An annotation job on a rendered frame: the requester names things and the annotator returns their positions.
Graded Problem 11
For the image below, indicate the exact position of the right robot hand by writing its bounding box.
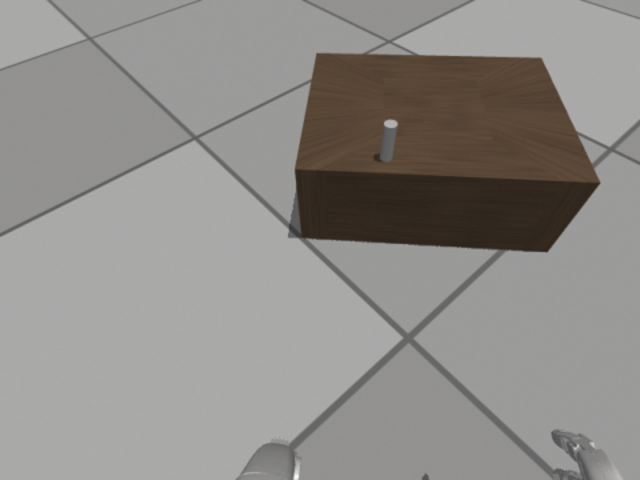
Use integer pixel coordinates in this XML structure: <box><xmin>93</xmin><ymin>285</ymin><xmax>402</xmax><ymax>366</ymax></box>
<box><xmin>551</xmin><ymin>430</ymin><xmax>625</xmax><ymax>480</ymax></box>

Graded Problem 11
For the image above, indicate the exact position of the can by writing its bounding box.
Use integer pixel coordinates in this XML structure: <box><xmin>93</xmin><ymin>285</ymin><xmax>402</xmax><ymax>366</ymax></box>
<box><xmin>380</xmin><ymin>120</ymin><xmax>398</xmax><ymax>162</ymax></box>

